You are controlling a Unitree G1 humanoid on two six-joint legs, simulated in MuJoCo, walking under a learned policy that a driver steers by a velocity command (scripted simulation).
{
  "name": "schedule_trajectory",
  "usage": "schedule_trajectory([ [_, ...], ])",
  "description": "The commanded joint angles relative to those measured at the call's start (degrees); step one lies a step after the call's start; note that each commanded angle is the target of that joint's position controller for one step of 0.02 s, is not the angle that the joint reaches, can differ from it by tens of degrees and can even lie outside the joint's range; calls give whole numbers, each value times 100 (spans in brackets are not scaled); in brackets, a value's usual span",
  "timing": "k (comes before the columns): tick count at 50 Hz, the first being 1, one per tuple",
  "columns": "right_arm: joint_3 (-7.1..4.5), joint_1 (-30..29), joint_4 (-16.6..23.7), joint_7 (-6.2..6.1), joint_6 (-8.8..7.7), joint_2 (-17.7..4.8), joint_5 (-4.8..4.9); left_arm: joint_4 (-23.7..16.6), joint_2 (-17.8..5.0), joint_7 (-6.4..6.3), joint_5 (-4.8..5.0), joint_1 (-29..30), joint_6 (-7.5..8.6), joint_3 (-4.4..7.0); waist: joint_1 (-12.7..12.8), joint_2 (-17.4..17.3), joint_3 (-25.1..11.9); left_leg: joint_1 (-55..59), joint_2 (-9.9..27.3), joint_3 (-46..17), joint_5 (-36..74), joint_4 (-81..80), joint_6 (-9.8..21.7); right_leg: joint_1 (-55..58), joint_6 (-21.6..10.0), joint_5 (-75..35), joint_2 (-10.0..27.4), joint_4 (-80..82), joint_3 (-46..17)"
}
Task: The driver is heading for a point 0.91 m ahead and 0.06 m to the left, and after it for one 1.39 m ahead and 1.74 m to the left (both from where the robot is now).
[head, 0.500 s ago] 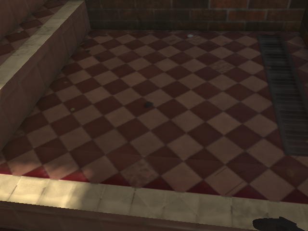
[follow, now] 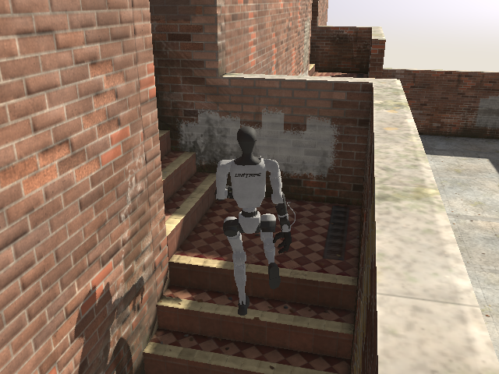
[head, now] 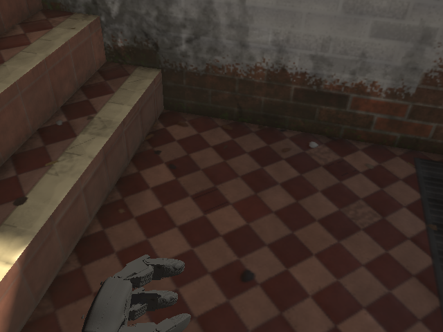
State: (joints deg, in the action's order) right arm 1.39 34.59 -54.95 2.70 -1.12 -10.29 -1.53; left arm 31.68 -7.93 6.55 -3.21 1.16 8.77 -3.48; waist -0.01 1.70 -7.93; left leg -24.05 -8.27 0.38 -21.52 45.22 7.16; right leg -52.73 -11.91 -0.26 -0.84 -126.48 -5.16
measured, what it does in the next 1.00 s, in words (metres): climbs: right foot 0.20 m higher, then left foot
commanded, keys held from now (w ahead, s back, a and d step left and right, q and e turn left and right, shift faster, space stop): w+q+shift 0.30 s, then w+e+shift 0.68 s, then e+shift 0.02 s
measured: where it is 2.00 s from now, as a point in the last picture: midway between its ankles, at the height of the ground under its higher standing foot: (183, 188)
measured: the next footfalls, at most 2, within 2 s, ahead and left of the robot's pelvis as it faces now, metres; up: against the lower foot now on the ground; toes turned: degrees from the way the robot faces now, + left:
right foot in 0.26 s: +0.36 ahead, -0.09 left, +0.20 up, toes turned +14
left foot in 0.64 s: +0.48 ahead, +0.32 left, +0.20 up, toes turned +14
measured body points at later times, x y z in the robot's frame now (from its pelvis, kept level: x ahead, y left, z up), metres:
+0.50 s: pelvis +0.33 +0.07 +0.20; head +0.28 +0.09 +0.64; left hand +0.15 +0.25 +0.03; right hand +0.66 +0.00 +0.23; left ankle +0.36 +0.23 -0.36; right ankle +0.32 -0.10 -0.51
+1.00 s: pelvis +0.69 +0.20 +0.19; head +0.71 +0.19 +0.64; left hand +0.97 +0.39 +0.16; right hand +0.60 -0.06 +0.06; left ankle +0.45 +0.32 -0.50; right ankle +0.90 +0.09 -0.46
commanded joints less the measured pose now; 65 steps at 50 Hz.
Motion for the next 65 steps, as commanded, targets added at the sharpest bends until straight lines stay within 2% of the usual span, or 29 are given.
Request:
schedule_trajectory([
  [1,214,-868,380,125,-198,285,-68,-406,718,-46,142,-61,9,-460,576,143,1167,13,1080,-2440,40,-2138,197,-2710,271,753,228,-2153,365],
  [4,217,-708,198,114,-174,221,58,-979,890,-84,99,963,37,-690,477,-109,1623,-1137,804,-2470,-256,-2877,3,-3068,566,685,463,-1130,843],
  [7,177,571,-167,-254,-75,340,265,-1662,965,-425,231,3036,112,-863,-446,-413,1617,-2202,1032,-2683,416,-4677,573,-1001,985,911,409,1930,2009],
  [10,-75,309,-67,-413,-254,-311,186,-1396,130,-675,318,1537,129,-236,550,-1286,-675,-85,1154,-1926,7566,-3665,406,2661,720,2284,-104,4380,1952],
  [12,-544,-1183,309,-517,-320,-1634,7,-843,-1283,-710,524,-1234,-26,492,2223,-2375,-1770,1757,1646,-2293,11317,-1126,443,3984,449,4535,-100,6079,-8],
  [13,-562,-1947,695,-429,-453,-1554,-85,-231,-2054,-644,475,-2871,-69,753,2563,-1020,-2552,1200,1563,-2130,11027,594,738,5456,95,5228,554,6855,-1160],
  [14,-372,-2621,1295,-198,-604,-382,67,485,-2156,-633,259,-3464,-106,761,1951,2263,-2384,-1235,525,-1772,5376,3033,639,6515,-442,5941,1371,9071,-3802],
  [15,-269,-2825,1680,72,-674,154,31,530,-1438,-863,138,-2508,-235,641,1511,3371,-1545,-3428,-189,-1678,1641,6543,208,6045,-1031,5370,2525,10847,-6541],
  [17,-14,-3549,2515,286,-477,671,137,1360,758,-868,170,-2191,-280,-19,713,1477,741,-4741,324,-1363,196,8827,86,3951,-684,5012,2125,10265,-4458],
  [18,113,-3218,2618,400,-378,792,57,1735,1106,-840,179,-2130,-285,-58,96,120,1032,-4247,588,-1402,355,8164,397,3031,-150,4670,1834,9835,-3290],
  [22,342,-2091,2475,211,-190,695,333,1902,37,-584,269,-1316,-326,210,-991,-606,1696,-3471,1163,-1066,138,5862,121,1450,307,3555,1247,10609,-903],
  [25,335,-2607,2791,3,-331,61,9,1539,-1035,-730,512,-1132,-22,430,-960,-816,1054,-142,1803,10,1796,2614,-440,36,349,2655,738,11698,16],
  [28,-95,-2739,2557,-91,-377,-827,449,1596,-1855,-757,494,-1946,47,705,-635,-260,729,1181,1367,145,1088,302,-900,2007,155,1770,827,11614,-159],
  [31,-488,-1218,2268,-172,-436,-1457,361,1423,-1662,-601,232,-2175,-129,650,-1402,197,-41,3106,1218,12,480,-821,-700,2657,477,-449,646,8461,-51],
  [32,-569,-144,1988,-197,-457,-1868,199,1023,-816,-611,68,-1974,-76,461,-1367,-919,-443,3959,2382,-1712,-26,-1123,-687,1487,586,1879,359,6009,-83],
  [33,-569,-9,2052,-181,-505,-2067,23,816,-72,-628,428,-2587,76,368,-815,-2374,-951,4481,3497,-4785,39,-2616,-102,170,535,2439,-166,4144,-577],
  [34,-557,-256,1843,-130,-540,-1614,92,861,-197,-654,755,-2570,39,428,-673,-1816,-606,4112,3779,-5502,-1312,-3336,294,-646,631,2041,87,3044,-662],
  [36,-402,-1205,1634,-138,-538,-799,165,551,-176,-683,687,-1608,-131,425,-429,-1051,683,2689,3288,-3209,-965,-3135,162,-948,737,1069,659,2811,-61],
  [39,-250,-1555,1143,-116,-553,-17,-23,416,-90,-433,746,-1555,-415,450,43,-895,1048,1665,2545,-899,969,-2841,-265,-463,748,771,911,3358,-131],
  [45,-429,-1758,971,-544,-563,-880,-146,-233,-733,-333,471,-715,-708,533,295,-412,1496,1228,2260,919,1837,-3596,-406,7,822,-6,985,5932,476],
  [48,-565,-1437,825,-640,-627,-1625,-7,-341,-770,-214,520,-454,-713,605,294,-297,1257,1621,2270,1446,4973,-3481,-540,1817,487,-582,448,7318,1275],
  [51,-749,-1447,808,-660,-377,-2076,63,-153,-1553,-247,523,-1717,-805,925,1047,-1017,594,2986,2401,1413,8978,-1016,-672,3139,259,732,-335,7969,1853],
  [52,-734,-1430,926,-654,-398,-1937,152,260,-1828,-336,341,-2814,-838,1122,1459,-669,38,2191,2247,1202,8830,446,-661,5207,-117,-262,-401,9210,1309],
  [53,-600,-1782,1066,-651,-547,-1372,231,560,-1804,-535,298,-2964,-915,1159,1453,479,442,172,938,1071,2632,3056,-965,6796,-500,-1872,397,10043,-276],
  [54,-226,-333,1320,-441,-747,-387,-24,319,-1867,-658,-25,-2148,-821,874,-44,2055,-1053,-1245,665,-322,-1003,4910,-870,8255,-984,-5428,1636,9085,-2223],
  [55,-304,-304,1090,-347,-829,-918,252,346,-1524,-712,-249,-2459,-806,893,553,1436,-2546,-1151,656,-1342,-751,5581,-841,8471,-1690,-3572,2171,10236,-3212],
  [56,-340,-1092,1257,-361,-747,-1073,501,616,-1604,-674,-158,-2413,-642,914,462,283,-1440,-1597,753,-905,-511,5523,-909,7387,-1549,-2597,2165,10744,-3062],
  [58,-343,-1683,1367,-491,-475,-1012,354,530,-1164,-642,161,-1358,-370,748,7,-818,-47,-1345,1393,-848,-20,4572,-894,5062,-826,-2536,1950,10830,-1510],
  [65,-382,-2025,1375,-410,-416,-459,172,707,-1047,-837,72,-435,-342,665,-325,173,550,-256,1182,45,2068,1029,-1100,3359,186,-3516,570,11336,1678],
])
Velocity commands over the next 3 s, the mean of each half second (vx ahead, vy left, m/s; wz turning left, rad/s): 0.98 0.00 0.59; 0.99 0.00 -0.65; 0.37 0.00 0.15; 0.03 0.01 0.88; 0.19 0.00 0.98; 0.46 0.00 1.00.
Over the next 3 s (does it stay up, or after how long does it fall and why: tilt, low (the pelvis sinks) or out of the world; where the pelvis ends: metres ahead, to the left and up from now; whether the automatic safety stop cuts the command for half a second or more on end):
stays up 1.00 0.21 0.23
